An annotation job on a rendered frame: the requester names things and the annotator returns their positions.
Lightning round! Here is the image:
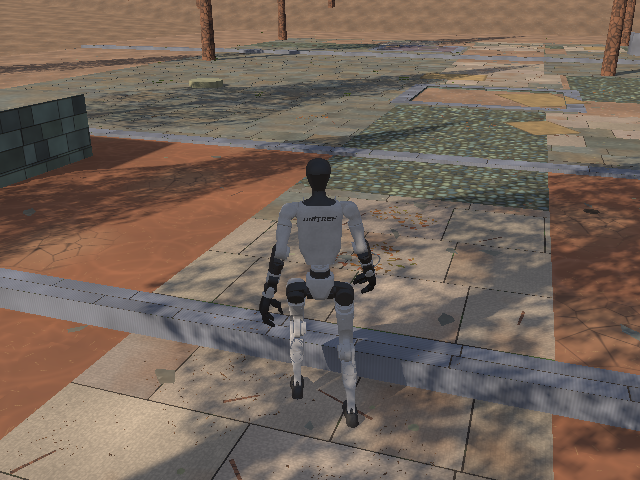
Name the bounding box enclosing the left robot hand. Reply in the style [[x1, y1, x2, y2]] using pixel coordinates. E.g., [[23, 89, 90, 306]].
[[259, 296, 283, 327]]

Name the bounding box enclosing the right robot hand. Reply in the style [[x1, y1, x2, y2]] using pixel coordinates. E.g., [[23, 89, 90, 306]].
[[353, 273, 376, 294]]

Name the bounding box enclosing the left robot upper arm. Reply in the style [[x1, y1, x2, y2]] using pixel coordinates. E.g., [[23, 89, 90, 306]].
[[274, 202, 299, 260]]

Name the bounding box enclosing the robot head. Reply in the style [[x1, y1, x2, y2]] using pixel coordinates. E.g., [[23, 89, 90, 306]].
[[302, 158, 336, 206]]

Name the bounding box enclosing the right robot upper arm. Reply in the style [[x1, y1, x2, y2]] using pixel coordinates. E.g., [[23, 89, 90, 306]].
[[340, 201, 368, 254]]

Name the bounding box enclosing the robot right forearm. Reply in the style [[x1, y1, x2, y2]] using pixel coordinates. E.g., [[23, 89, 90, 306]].
[[357, 239, 375, 277]]

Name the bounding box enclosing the robot right foot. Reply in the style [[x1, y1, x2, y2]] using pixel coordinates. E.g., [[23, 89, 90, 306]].
[[342, 400, 359, 428]]

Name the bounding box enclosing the robot left forearm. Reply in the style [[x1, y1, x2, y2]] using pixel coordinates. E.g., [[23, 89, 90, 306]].
[[262, 244, 284, 299]]

